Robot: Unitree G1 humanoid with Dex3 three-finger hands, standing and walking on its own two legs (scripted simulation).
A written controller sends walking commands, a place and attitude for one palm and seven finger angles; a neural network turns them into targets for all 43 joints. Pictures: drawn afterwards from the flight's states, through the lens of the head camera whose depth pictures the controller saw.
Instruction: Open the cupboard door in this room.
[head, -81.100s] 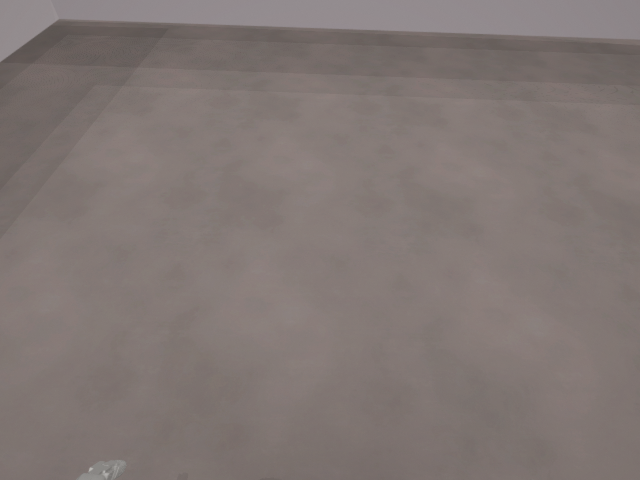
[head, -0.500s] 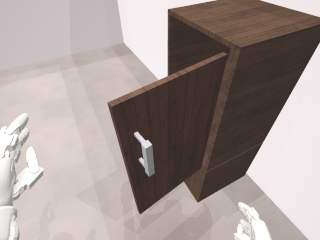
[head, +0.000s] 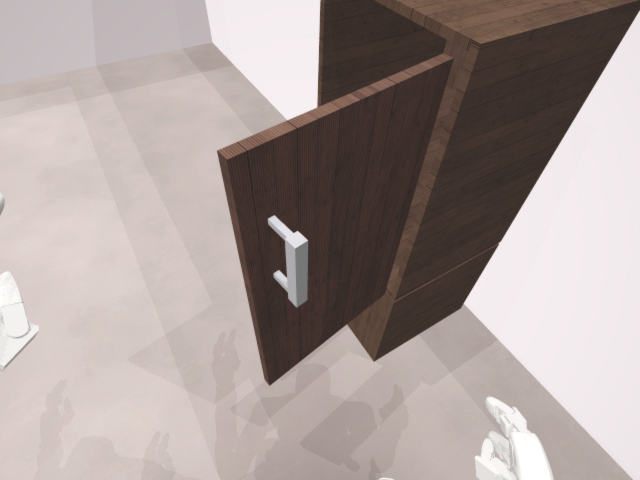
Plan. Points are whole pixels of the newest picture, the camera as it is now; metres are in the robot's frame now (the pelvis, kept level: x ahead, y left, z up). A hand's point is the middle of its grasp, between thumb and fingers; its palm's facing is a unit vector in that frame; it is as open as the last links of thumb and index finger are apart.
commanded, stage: step back with the hand held close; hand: left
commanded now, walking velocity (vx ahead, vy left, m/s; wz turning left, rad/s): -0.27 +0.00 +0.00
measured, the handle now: (287, 262) +0.36 +0.07 +0.07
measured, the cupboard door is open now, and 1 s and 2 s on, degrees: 99 99 99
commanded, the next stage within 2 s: stop stepping back and stand still in 0.76 s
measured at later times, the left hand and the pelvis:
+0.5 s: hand (17, 374) +0.16 +0.26 +0.17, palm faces +0.46 -0.74 -0.49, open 7.4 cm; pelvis -0.05 -0.02 +0.00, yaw -1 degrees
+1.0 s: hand out of the picture +0.01 +0.25 +0.17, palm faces +0.43 -0.76 -0.48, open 7.4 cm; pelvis -0.19 -0.02 +0.01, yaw -1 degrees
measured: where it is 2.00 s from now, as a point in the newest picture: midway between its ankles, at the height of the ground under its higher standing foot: outside the picture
